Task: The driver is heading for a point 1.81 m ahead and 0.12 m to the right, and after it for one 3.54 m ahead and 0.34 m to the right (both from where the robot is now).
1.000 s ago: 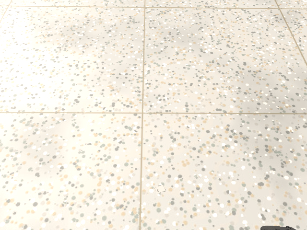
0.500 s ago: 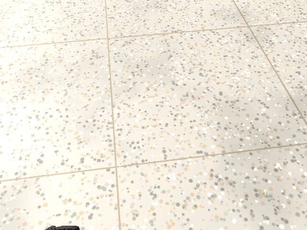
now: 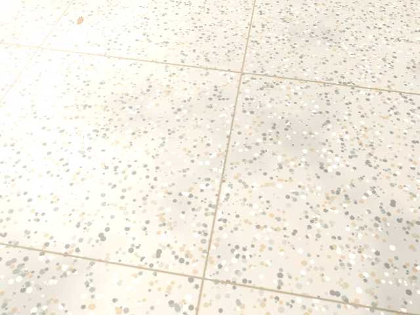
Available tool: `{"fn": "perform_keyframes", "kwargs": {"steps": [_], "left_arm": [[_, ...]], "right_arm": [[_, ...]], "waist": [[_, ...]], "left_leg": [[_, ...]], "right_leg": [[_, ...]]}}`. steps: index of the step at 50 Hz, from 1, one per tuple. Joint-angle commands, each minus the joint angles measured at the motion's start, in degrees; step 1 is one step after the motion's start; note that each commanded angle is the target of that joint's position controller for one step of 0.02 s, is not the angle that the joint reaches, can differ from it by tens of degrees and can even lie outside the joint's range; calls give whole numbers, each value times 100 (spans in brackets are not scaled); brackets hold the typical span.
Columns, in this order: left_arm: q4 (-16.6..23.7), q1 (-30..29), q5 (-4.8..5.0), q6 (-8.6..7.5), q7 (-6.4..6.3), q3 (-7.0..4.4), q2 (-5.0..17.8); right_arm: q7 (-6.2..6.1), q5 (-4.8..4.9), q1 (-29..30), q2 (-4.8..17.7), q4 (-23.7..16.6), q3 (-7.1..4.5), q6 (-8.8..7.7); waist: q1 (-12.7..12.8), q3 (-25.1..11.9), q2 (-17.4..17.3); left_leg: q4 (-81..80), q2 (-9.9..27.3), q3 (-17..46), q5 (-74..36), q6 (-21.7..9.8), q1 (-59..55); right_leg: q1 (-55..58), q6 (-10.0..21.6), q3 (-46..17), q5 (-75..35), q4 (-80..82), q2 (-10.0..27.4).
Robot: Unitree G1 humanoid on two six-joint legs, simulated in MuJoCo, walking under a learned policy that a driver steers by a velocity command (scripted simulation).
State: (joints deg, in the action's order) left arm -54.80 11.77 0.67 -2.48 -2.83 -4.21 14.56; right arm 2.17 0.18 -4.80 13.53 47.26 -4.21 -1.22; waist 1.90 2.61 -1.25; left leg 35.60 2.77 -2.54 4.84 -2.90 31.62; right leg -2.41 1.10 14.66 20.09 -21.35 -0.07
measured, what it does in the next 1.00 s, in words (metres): walks ahead: left foot, then right foot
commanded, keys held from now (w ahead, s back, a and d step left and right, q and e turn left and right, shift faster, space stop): no key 1.00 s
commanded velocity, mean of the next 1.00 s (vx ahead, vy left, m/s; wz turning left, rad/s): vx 0.03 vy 0.00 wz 0.09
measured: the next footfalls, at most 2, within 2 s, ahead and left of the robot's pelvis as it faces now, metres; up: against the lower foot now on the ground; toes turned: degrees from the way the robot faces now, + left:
left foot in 0.04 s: +0.17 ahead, +0.10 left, +0.00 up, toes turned +4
right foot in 0.40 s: +0.12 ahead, -0.14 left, +0.00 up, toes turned +3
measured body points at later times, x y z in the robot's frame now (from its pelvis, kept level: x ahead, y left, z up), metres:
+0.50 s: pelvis +0.08 +0.00 +0.00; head +0.09 -0.02 +0.45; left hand +0.12 +0.27 -0.13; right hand +0.23 -0.24 -0.13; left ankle +0.13 +0.10 -0.73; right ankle +0.08 -0.14 -0.73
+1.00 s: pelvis +0.11 -0.02 +0.00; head +0.12 -0.02 +0.45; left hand +0.14 +0.24 -0.15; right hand +0.22 -0.27 -0.14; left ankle +0.13 +0.10 -0.73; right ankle +0.08 -0.14 -0.73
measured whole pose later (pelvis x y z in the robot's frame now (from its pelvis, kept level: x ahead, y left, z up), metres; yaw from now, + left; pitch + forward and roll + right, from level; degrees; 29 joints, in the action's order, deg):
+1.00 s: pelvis +0.11 -0.02 +0.00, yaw +4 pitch -1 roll +0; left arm -61.0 10.9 -0.2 -0.9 -1.6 -1.6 12.4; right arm -1.8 0.0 -7.2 12.6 59.1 -2.9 0.4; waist 0.4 2.2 -0.1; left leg 29.6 -0.4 0.3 13.1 -0.3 15.3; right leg -8.9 -0.1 1.0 19.2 -29.3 0.6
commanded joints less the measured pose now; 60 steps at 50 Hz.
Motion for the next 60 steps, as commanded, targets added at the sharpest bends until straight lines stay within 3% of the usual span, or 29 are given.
{"fn": "perform_keyframes", "kwargs": {"steps": [1, 2, 3, 4, 5, 6, 7, 8, 11, 13, 16, 19, 20, 21, 22, 23, 24, 25, 27, 30, 36, 60], "left_arm": [[316, -152, 88, 87, -51, -213, 996], [368, 105, -54, 57, -7, -157, 882], [497, 503, -291, -8, 112, 22, 305], [410, 526, -117, -56, 220, 29, 495], [495, -28, 124, -24, 251, -49, 719], [518, -262, 114, 44, 203, -43, 683], [452, -360, 16, 138, 121, -74, 718], [441, -303, -25, 235, 66, -106, 762], [300, -63, -28, 319, -11, -72, 568], [263, -147, -30, 321, -23, -30, 487], [220, -287, -23, 328, 4, -27, 539], [40, -75, -89, 294, 82, -6, 458], [7, -36, -174, 281, 112, 5, 503], [35, -23, -245, 261, 119, -9, 735], [-14, -244, -150, 246, 114, -57, 969], [-7, -366, -145, 192, 148, 8, 653], [-9, -452, -186, 129, 153, 53, 538], [-17, -521, -198, 75, 154, 60, 571], [-92, -371, -146, -6, 142, 72, 569], [-224, -56, -96, 0, 101, 84, 559], [-329, 65, -87, 61, 93, 117, 490], [-605, 291, -100, 134, 79, 204, 331]], "right_arm": [[32, -15, -877, 823, -196, -284, -110], [-81, -70, -1229, 1361, -187, -430, -127], [-196, -151, -1129, 1716, -263, -435, -89], [-169, -165, -1228, 1206, -360, -238, -94], [-153, -131, -872, 967, -447, -177, -101], [-161, -41, -521, 805, -450, -128, -103], [-178, -25, -277, 661, -470, -71, -92], [-197, -59, -95, 718, -465, -81, -73], [-259, -185, -19, 804, -420, -108, -58], [-313, -172, -42, 809, -376, -103, -46], [-358, -155, -23, 764, -316, -59, 3], [-361, -58, 23, 631, -213, 13, 55], [-350, -56, -198, 512, -107, 53, 48], [-339, -101, -295, 430, -72, 79, 34], [-318, -105, -460, 351, -108, 61, 13], [-326, -145, -184, 427, -84, 52, 12], [-336, -117, -63, 503, -100, 21, 24], [-361, -102, -90, 481, -40, 18, 51], [-358, -103, -172, 519, 71, 2, 81], [-324, -73, -173, 453, 209, 8, 47], [-342, -46, -221, 457, 496, 2, 55], [-431, -17, -197, 482, 1301, 56, 147]], "waist": [[-638, -756, 375], [-704, -1255, -360], [-197, -1869, -1561], [-405, -2808, -887], [-475, -2151, -493], [-373, -1565, -159], [-274, -1218, 31], [-110, -1030, -132], [-1, -1023, -451], [-60, -1106, -488], [-129, -1019, -570], [51, -780, -508], [30, -704, -362], [-97, -563, 34], [-479, -419, 831], [-345, -340, 927], [-344, -259, 932], [-368, -232, 875], [-308, -208, 668], [-177, -283, 340], [-111, -406, 114], [-167, -176, 140]], "left_leg": [[-964, -451, -206, -373, -342, -1307], [-970, 239, 757, -3036, -664, -2619], [-454, 1757, 2673, -5846, -1790, -4375], [-855, 2064, 3292, -4590, -2179, -4341], [-1079, 1757, 2668, -3696, -1935, -3804], [-1233, 1478, 2184, -2755, -1588, -3205], [-1456, 1293, 1948, -2023, -1366, -2522], [-1656, 1127, 1739, -1560, -1274, -1903], [-1857, 885, 1397, -1225, -1221, -1456], [-1920, 845, 1325, -735, -1152, -1477], [-2071, 816, 1389, 526, -1017, -1419], [-1963, 587, 1287, 1715, -635, -1153], [-1873, 433, 1216, 2011, -363, -1032], [-1463, 191, 992, 2026, -112, -882], [-1324, -261, 483, 1633, 82, -1183], [-1077, -293, 368, 1085, 174, -1856], [-973, -242, 404, 803, 125, -2148], [-936, -180, 457, 646, 51, -2286], [-979, -119, 558, 464, -53, -2186], [-974, -100, 560, 85, -64, -2073], [-877, -82, 547, -471, -24, -2198], [-964, -76, 508, -276, 49, -2263]], "right_leg": [[210, 393, -394, -5113, -1499, 1299], [-685, 9, -290, -3513, -2854, 898], [-2701, -366, -511, 1969, -4865, -55], [-2788, -341, -1809, 2243, -5435, -60], [-3129, -300, -1849, 1859, -5470, 157], [-3289, -291, -1774, 1495, -5099, 358], [-3081, -320, -1792, 1210, -4693, 495], [-2656, -345, -1761, 961, -4365, 524], [-2048, -403, -1615, 640, -3417, 406], [-1806, -410, -1603, 374, -2835, 398], [-1516, -375, -1543, 19, -2182, 362], [-828, -175, -1305, -749, -803, 203], [-592, -56, -1459, -1040, -446, 337], [-587, 144, -1994, -1132, -178, 843], [-1273, 372, -2152, -340, -134, 993], [-1937, 337, -2202, 581, 197, 901], [-2191, 176, -2140, 800, 333, 812], [-2242, 38, -2030, 610, 320, 718], [-1969, -62, -1876, 155, 132, 598], [-1582, -15, -1778, -427, -103, 509], [-1302, 25, -1664, -994, -272, 411], [-1204, -3, -1512, -943, -125, 243]]}}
